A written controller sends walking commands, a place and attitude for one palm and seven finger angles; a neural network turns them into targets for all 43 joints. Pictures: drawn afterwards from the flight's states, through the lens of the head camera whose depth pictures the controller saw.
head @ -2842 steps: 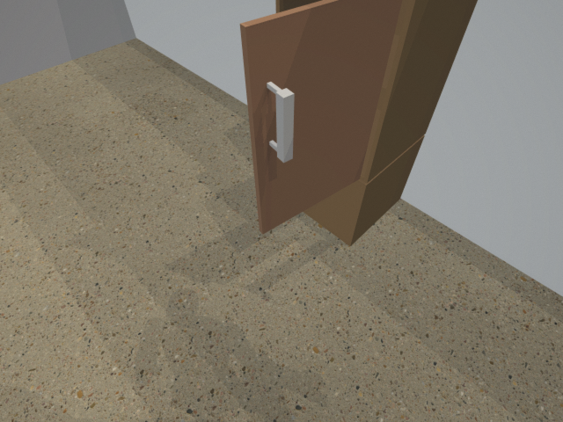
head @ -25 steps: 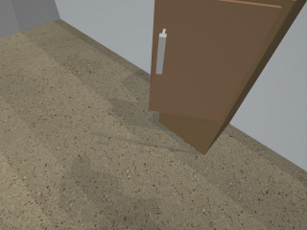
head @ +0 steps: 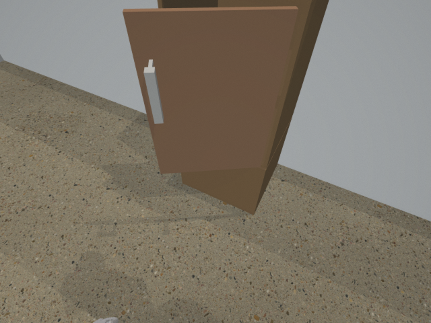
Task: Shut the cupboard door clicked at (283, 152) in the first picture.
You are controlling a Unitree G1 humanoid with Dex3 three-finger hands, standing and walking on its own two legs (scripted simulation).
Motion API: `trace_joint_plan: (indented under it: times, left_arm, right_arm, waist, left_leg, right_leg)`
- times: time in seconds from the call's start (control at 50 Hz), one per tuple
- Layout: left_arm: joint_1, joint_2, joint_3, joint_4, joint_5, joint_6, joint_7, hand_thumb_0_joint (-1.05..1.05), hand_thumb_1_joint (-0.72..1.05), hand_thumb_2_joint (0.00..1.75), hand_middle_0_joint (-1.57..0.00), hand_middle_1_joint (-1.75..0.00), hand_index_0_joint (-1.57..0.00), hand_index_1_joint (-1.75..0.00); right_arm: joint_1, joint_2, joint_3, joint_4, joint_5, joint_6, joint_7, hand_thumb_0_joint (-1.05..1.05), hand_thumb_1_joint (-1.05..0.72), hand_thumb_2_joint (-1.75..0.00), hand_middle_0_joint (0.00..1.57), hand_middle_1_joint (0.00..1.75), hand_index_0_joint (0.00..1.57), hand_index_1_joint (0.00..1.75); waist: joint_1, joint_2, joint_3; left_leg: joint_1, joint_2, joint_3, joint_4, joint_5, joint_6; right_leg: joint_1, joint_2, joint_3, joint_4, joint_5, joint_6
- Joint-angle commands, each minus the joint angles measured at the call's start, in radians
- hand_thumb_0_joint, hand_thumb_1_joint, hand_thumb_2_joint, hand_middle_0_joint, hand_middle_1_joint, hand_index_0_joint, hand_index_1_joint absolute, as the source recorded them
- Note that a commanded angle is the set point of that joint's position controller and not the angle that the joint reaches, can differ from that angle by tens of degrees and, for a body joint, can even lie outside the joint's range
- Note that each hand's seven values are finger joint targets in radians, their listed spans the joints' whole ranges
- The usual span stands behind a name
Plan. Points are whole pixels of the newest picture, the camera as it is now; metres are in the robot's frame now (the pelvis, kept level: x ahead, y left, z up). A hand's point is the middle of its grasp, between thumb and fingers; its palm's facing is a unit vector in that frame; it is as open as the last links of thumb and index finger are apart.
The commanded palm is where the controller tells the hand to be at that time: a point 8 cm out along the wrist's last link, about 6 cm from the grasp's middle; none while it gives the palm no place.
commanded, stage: take the last steps up to it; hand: left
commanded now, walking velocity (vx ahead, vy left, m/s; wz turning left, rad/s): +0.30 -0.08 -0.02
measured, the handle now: (155, 92) +0.67 +0.16 +0.05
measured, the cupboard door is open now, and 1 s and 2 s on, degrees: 33 33 33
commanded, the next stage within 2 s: come to a stop and stand still in 0.50 s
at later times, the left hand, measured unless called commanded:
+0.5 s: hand out of the picture +0.12 +0.16 -0.19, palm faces +0.04 -0.99 -0.14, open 7.4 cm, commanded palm none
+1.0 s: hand (158, 255) +0.31 +0.14 -0.18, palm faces +0.06 -0.98 -0.21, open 7.3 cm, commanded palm none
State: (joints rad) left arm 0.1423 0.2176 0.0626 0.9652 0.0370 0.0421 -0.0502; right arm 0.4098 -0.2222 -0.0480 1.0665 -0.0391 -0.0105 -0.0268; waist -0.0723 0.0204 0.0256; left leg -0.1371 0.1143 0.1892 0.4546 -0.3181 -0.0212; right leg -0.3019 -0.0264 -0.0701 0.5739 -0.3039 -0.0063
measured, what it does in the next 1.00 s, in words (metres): walks ahead: right foot, then left foot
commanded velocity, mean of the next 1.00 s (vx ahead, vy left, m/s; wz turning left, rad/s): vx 0.04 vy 0.01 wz -0.01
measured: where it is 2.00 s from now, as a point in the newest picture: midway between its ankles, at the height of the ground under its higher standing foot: outside the picture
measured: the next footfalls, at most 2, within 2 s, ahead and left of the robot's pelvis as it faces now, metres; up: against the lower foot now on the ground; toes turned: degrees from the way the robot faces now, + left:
right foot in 0.02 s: +0.06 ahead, -0.13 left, +0.00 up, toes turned -4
left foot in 0.38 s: +0.24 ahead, +0.08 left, +0.00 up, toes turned +9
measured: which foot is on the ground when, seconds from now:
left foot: down 0.00-0.02, up 0.04-0.36, down 0.38-0.78, up 0.80-1.00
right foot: up 0.00-0.00, down 0.02-0.40, up 0.42-0.72, down 0.74-1.00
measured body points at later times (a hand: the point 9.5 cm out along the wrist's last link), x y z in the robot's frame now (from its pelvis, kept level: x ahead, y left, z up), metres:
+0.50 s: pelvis +0.15 -0.01 -0.01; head +0.18 +0.02 +0.44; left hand +0.12 +0.22 -0.18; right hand +0.22 -0.24 -0.15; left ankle +0.20 +0.08 -0.74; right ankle +0.07 -0.13 -0.67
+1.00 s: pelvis +0.23 -0.04 -0.01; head +0.28 -0.03 +0.44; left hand +0.30 +0.19 -0.16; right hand +0.26 -0.28 -0.16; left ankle +0.19 +0.06 -0.71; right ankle +0.28 -0.17 -0.74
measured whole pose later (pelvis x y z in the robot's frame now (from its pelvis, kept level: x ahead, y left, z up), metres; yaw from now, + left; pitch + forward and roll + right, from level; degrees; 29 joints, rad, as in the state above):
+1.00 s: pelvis +0.23 -0.04 -0.01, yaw +2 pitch +1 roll +0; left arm 0.12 0.16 0.04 1.00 0.04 0.01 0.04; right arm 0.21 -0.18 -0.05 1.04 0.00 0.05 -0.03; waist 0.01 -0.01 0.10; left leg -0.31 -0.02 0.04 0.78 -0.51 -0.04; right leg -0.32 -0.07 -0.05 0.50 -0.19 0.01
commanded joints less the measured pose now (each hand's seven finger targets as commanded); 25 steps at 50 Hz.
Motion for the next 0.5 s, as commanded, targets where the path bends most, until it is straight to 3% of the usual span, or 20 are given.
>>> trace_joint_plan:
  times: [0.0, 0.02, 0.04, 0.06, 0.08, 0.12, 0.16, 0.24, 0.28, 0.32, 0.34, 0.36, 0.38, 0.4, 0.44, 0.48]
  left_arm:
    - [0.298, 0.212, 0.054, 0.046, -0.001, -0.056, 0.030, 0.00, 0.90, 0.90, -0.20, -0.30, -0.20, -0.30]
    - [0.316, 0.234, 0.053, 0.053, -0.017, -0.052, 0.042, 0.00, 0.90, 0.90, -0.20, -0.30, -0.20, -0.30]
    - [0.269, 0.209, 0.048, 0.038, -0.019, -0.048, 0.050, 0.00, 0.90, 0.90, -0.20, -0.30, -0.20, -0.30]
    - [0.207, 0.168, 0.042, 0.030, -0.015, -0.059, 0.056, 0.00, 0.90, 0.90, -0.20, -0.30, -0.20, -0.30]
    - [0.170, 0.134, 0.029, 0.025, -0.017, -0.064, 0.058, 0.00, 0.90, 0.90, -0.20, -0.30, -0.20, -0.30]
    - [0.122, 0.082, 0.012, 0.018, -0.017, -0.079, 0.059, 0.00, 0.90, 0.90, -0.20, -0.30, -0.20, -0.30]
    - [0.114, 0.073, 0.006, 0.025, -0.016, -0.093, 0.058, 0.00, 0.90, 0.90, -0.20, -0.30, -0.20, -0.30]
    - [0.154, 0.082, 0.004, 0.060, -0.012, -0.103, 0.058, 0.00, 0.90, 0.90, -0.20, -0.30, -0.20, -0.30]
    - [0.156, 0.093, 0.009, 0.070, -0.014, -0.102, 0.057, 0.00, 0.90, 0.90, -0.20, -0.30, -0.20, -0.30]
    - [0.160, 0.085, 0.010, 0.083, -0.023, -0.096, 0.057, 0.00, 0.90, 0.90, -0.20, -0.30, -0.20, -0.30]
    - [0.192, 0.052, 0.005, 0.081, -0.022, -0.090, 0.055, 0.00, 0.90, 0.90, -0.20, -0.30, -0.20, -0.30]
    - [0.235, 0.007, -0.003, 0.068, -0.033, -0.087, 0.053, 0.00, 0.90, 0.90, -0.20, -0.30, -0.20, -0.30]
    - [0.200, 0.026, -0.011, 0.039, -0.029, -0.087, 0.051, 0.00, 0.90, 0.90, -0.20, -0.30, -0.20, -0.30]
    - [0.161, 0.037, -0.007, 0.034, -0.018, -0.081, 0.051, 0.00, 0.90, 0.90, -0.20, -0.30, -0.20, -0.30]
    - [0.132, 0.033, -0.003, 0.042, -0.013, -0.076, 0.047, 0.00, 0.90, 0.90, -0.20, -0.30, -0.20, -0.30]
    - [0.166, 0.002, -0.002, 0.058, -0.011, -0.062, 0.041, 0.00, 0.90, 0.90, -0.20, -0.30, -0.20, -0.30]
  right_arm:
    - [-0.103, -0.040, -0.002, -0.103, 0.025, -0.028, 0.013, 0.00, -0.90, -0.90, 0.20, 0.30, 0.20, 0.30]
    - [-0.167, -0.075, -0.005, -0.126, 0.017, -0.019, 0.013, 0.00, -0.90, -0.90, 0.20, 0.30, 0.20, 0.30]
    - [-0.182, -0.073, -0.011, -0.132, 0.014, -0.015, 0.021, 0.00, -0.90, -0.90, 0.20, 0.30, 0.20, 0.30]
    - [-0.149, -0.057, -0.014, -0.108, 0.013, -0.014, 0.018, 0.00, -0.90, -0.90, 0.20, 0.30, 0.20, 0.30]
    - [-0.136, -0.066, -0.016, -0.093, 0.010, -0.012, 0.019, 0.00, -0.90, -0.90, 0.20, 0.30, 0.20, 0.30]
    - [-0.099, -0.043, -0.016, -0.076, 0.005, -0.005, 0.027, 0.00, -0.90, -0.90, 0.20, 0.30, 0.20, 0.30]
    - [-0.079, -0.010, -0.011, -0.076, 0.006, -0.002, 0.035, 0.00, -0.90, -0.90, 0.20, 0.30, 0.20, 0.30]
    - [-0.130, 0.005, -0.007, -0.105, 0.011, -0.011, 0.041, 0.00, -0.90, -0.90, 0.20, 0.30, 0.20, 0.30]
    - [-0.122, 0.000, -0.005, -0.108, 0.012, -0.021, 0.039, 0.00, -0.90, -0.90, 0.20, 0.30, 0.20, 0.30]
    - [-0.038, -0.024, -0.009, -0.076, 0.007, -0.035, 0.032, 0.00, -0.90, -0.90, 0.20, 0.30, 0.20, 0.30]
    - [0.045, -0.080, -0.021, -0.048, 0.001, -0.044, 0.026, 0.00, -0.90, -0.90, 0.20, 0.30, 0.20, 0.30]
    - [0.143, -0.171, -0.039, -0.037, -0.013, -0.049, 0.014, 0.00, -0.90, -0.90, 0.20, 0.30, 0.20, 0.30]
    - [0.184, -0.210, -0.042, -0.034, -0.008, -0.038, 0.002, 0.00, -0.90, -0.90, 0.20, 0.30, 0.20, 0.30]
    - [0.127, -0.196, -0.038, -0.045, -0.002, -0.032, -0.004, 0.00, -0.90, -0.90, 0.20, 0.30, 0.20, 0.30]
    - [0.006, -0.113, -0.012, -0.079, 0.005, -0.040, -0.009, 0.00, -0.90, -0.90, 0.20, 0.30, 0.20, 0.30]
    - [-0.054, -0.074, -0.001, -0.081, 0.006, -0.049, -0.009, 0.00, -0.90, -0.90, 0.20, 0.30, 0.20, 0.30]
  waist:
    - [0.183, -0.323, -0.059]
    - [0.198, -0.273, -0.008]
    - [0.171, -0.158, 0.067]
    - [0.131, -0.215, 0.068]
    - [0.111, -0.207, 0.084]
    - [0.059, -0.146, 0.086]
    - [0.032, -0.118, 0.087]
    - [0.042, -0.119, 0.087]
    - [0.032, -0.100, 0.068]
    - [-0.004, -0.062, 0.018]
    - [-0.025, 0.064, -0.028]
    - [-0.043, 0.255, -0.109]
    - [-0.057, 0.255, -0.125]
    - [-0.036, 0.135, -0.065]
    - [0.012, 0.104, 0.026]
    - [0.053, 0.066, 0.023]
  left_leg:
    - [-0.499, -0.052, 0.031, 0.347, -0.253, 0.004]
    - [-0.555, -0.045, -0.083, 0.538, -0.335, 0.016]
    - [-0.580, -0.023, -0.123, 0.600, -0.263, 0.024]
    - [-0.587, 0.001, -0.143, 0.628, -0.189, 0.019]
    - [-0.561, 0.013, -0.152, 0.640, -0.145, 0.012]
    - [-0.473, 0.018, -0.143, 0.605, -0.063, -0.002]
    - [-0.415, 0.006, -0.120, 0.533, 0.002, -0.006]
    - [-0.345, -0.010, -0.098, 0.322, 0.038, 0.000]
    - [-0.271, -0.029, -0.085, 0.222, 0.073, 0.011]
    - [-0.076, -0.073, -0.058, 0.088, 0.164, 0.015]
    - [0.083, -0.011, -0.178, 0.037, 0.195, 0.040]
    - [0.242, 0.223, -0.493, -0.072, 0.204, 0.139]
    - [0.255, 0.354, -0.676, -0.187, 0.190, 0.232]
    - [0.166, 0.346, -0.633, -0.199, 0.160, 0.247]
    - [-0.006, 0.290, -0.515, -0.221, 0.215, 0.215]
    - [-0.062, 0.225, -0.350, -0.232, 0.272, 0.179]
  right_leg:
    - [0.508, -0.283, 0.415, -0.346, -0.157, -0.161]
    - [0.388, -0.367, 0.524, -0.429, -0.249, -0.228]
    - [0.315, -0.358, 0.463, -0.444, -0.283, -0.240]
    - [0.298, -0.315, 0.436, -0.430, -0.246, -0.234]
    - [0.245, -0.296, 0.376, -0.425, -0.187, -0.227]
    - [0.152, -0.244, 0.223, -0.419, -0.013, -0.207]
    - [0.100, -0.212, 0.147, -0.422, 0.089, -0.194]
    - [0.119, -0.212, 0.136, -0.388, 0.194, -0.199]
    - [0.137, -0.205, 0.128, -0.339, 0.210, -0.184]
    - [0.101, -0.152, 0.086, -0.185, 0.260, -0.147]
    - [0.003, -0.089, 0.053, 0.010, 0.214, -0.110]
    - [-0.172, 0.021, -0.035, 0.267, -0.054, -0.054]
    - [-0.259, 0.062, 0.011, 0.500, -0.301, -0.045]
    - [-0.291, 0.012, 0.073, 0.597, -0.265, -0.052]
    - [-0.293, -0.052, 0.094, 0.634, -0.138, -0.033]
    - [-0.222, -0.064, 0.091, 0.541, -0.060, -0.010]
